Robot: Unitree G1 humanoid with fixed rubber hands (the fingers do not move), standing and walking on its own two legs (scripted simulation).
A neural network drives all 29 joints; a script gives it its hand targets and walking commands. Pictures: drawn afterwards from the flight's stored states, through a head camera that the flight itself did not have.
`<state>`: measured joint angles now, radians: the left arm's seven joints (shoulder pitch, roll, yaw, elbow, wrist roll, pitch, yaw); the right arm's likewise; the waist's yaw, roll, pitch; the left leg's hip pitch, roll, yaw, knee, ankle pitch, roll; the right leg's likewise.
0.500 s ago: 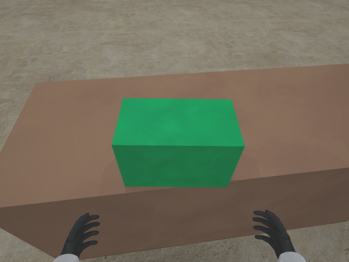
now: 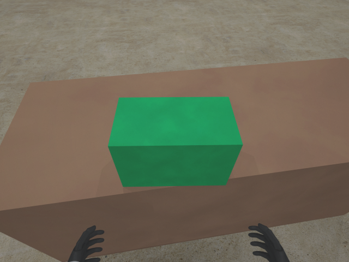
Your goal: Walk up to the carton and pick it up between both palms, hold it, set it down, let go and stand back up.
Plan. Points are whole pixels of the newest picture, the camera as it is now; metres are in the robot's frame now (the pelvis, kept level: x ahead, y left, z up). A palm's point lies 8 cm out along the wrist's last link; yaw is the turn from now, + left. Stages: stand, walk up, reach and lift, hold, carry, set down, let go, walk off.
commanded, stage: stand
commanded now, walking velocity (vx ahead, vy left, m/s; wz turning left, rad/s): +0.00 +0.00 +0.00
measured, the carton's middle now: (174, 143) +0.43 +0.01 -0.01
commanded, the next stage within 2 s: none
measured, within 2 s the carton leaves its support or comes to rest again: neither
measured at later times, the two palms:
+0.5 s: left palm out of the picture +0.09 +0.25 -0.12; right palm out of the picture +0.00 -0.25 -0.13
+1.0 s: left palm out of the picture +0.03 +0.26 -0.14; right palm out of the picture -0.05 -0.23 -0.15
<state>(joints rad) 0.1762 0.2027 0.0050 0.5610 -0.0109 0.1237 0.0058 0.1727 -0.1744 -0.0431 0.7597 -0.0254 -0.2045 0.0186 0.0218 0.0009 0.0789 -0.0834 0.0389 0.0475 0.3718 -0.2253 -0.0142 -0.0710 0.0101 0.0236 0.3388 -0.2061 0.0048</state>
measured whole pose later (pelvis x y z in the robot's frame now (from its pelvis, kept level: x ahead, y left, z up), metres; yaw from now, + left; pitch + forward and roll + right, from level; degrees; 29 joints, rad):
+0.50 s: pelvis +0.00 +0.02 -0.01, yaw -6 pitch +0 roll +0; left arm 0.33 0.21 0.02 0.77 0.04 -0.01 0.00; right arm 0.32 -0.27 -0.04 0.90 -0.04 0.02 0.01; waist -0.01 0.00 -0.01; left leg -0.19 0.04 0.15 0.49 -0.29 0.01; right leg -0.24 0.01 0.12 0.50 -0.26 0.03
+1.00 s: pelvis -0.02 +0.03 -0.01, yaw -7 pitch -1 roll +1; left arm 0.35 0.18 0.00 0.95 0.02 0.00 0.03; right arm 0.32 -0.24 -0.03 1.02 -0.03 0.03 -0.01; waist -0.02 0.01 0.02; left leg -0.17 0.03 0.17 0.46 -0.27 0.03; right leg -0.24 0.00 0.15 0.49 -0.23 0.05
